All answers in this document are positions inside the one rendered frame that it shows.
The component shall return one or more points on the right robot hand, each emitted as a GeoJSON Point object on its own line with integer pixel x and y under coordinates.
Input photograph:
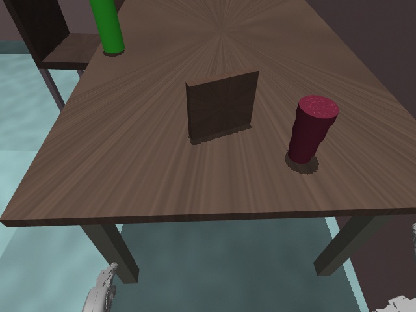
{"type": "Point", "coordinates": [401, 303]}

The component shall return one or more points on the left robot hand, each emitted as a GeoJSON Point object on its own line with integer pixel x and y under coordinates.
{"type": "Point", "coordinates": [100, 297]}

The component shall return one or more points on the chair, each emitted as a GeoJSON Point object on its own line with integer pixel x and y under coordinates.
{"type": "Point", "coordinates": [45, 33]}

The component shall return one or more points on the table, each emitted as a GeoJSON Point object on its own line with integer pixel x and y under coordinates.
{"type": "Point", "coordinates": [120, 151]}

